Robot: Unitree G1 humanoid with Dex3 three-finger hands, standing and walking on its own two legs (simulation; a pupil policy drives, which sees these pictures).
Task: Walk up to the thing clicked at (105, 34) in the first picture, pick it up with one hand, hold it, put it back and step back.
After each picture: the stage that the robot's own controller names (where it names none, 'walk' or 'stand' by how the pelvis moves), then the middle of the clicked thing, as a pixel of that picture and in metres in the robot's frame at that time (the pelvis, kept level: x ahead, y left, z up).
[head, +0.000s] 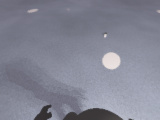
stand; (105, 34) +2.10 -0.38 -0.72
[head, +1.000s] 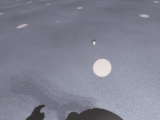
walk; (94, 42) +2.00 +0.04 -0.69
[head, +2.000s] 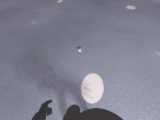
walk; (79, 49) +1.40 +0.31 -0.71
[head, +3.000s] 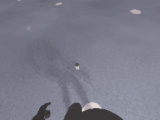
walk; (77, 66) +0.93 +0.29 -0.72
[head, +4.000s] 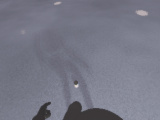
walk; (76, 84) +0.55 +0.24 -0.71
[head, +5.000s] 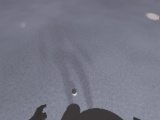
stand; (74, 92) +0.38 +0.19 -0.70
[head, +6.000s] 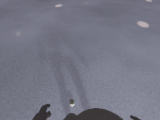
stand; (72, 102) +0.31 +0.19 -0.72
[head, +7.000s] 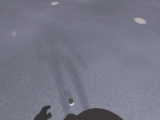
stand; (71, 102) +0.31 +0.21 -0.73
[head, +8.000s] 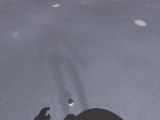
stand; (70, 102) +0.32 +0.22 -0.73
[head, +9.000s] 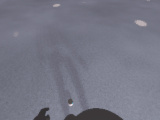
stand; (70, 102) +0.31 +0.22 -0.73
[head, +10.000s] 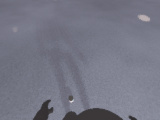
go down; (71, 98) +0.31 +0.21 -0.72
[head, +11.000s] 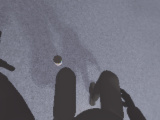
go down; (57, 60) +0.40 +0.23 -0.30
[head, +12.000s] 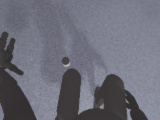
approach; (66, 62) +0.40 +0.22 -0.30
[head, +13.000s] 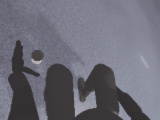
close in; (37, 57) +0.39 +0.25 -0.22
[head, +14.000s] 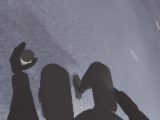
close; (27, 57) +0.39 +0.27 -0.22
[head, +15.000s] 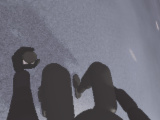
lift; (29, 58) +0.37 +0.25 -0.23
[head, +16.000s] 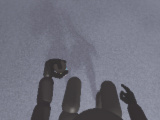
lift; (61, 69) +0.32 +0.20 -0.03
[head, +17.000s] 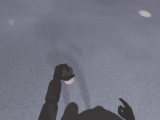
hold; (68, 75) +0.31 +0.16 -0.01
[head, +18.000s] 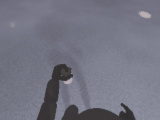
hold; (66, 75) +0.31 +0.17 -0.01
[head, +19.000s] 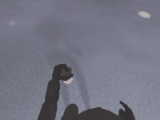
crouch; (67, 75) +0.32 +0.17 -0.01
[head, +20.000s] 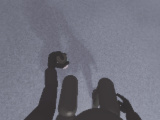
crouch; (62, 61) +0.39 +0.19 -0.10
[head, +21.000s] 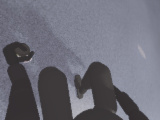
lower; (24, 53) +0.41 +0.27 -0.22
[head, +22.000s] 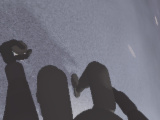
lower; (20, 51) +0.41 +0.28 -0.23
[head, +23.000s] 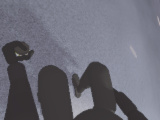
lower; (23, 52) +0.41 +0.28 -0.23
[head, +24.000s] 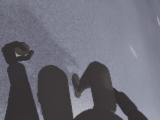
lower; (22, 52) +0.41 +0.28 -0.23
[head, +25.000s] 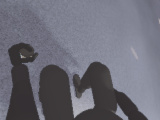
loosen; (27, 54) +0.40 +0.26 -0.23
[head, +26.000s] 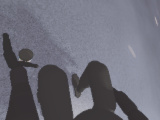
withdraw; (25, 56) +0.39 +0.25 -0.23
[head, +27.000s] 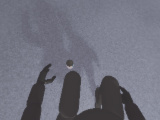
walk; (69, 64) +0.42 +0.19 -0.35
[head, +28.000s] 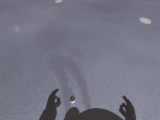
stand; (72, 99) +0.34 +0.17 -0.66
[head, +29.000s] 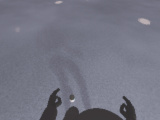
stand; (72, 98) +0.36 +0.18 -0.66
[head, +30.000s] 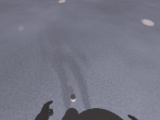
stand; (73, 97) +0.35 +0.18 -0.69
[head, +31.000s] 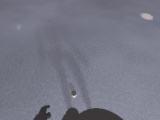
walk; (74, 94) +0.37 +0.18 -0.72
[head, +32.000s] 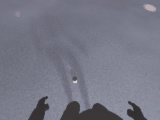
walk; (74, 79) +0.50 +0.18 -0.71
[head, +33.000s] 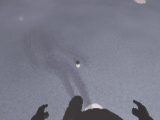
walk; (77, 64) +0.81 +0.24 -0.69
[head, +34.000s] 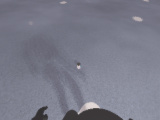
stand; (78, 65) +0.96 +0.20 -0.71
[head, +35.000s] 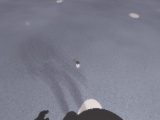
stand; (77, 64) +0.98 +0.21 -0.72
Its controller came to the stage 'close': yes
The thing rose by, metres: 0.71
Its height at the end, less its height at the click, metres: +0.00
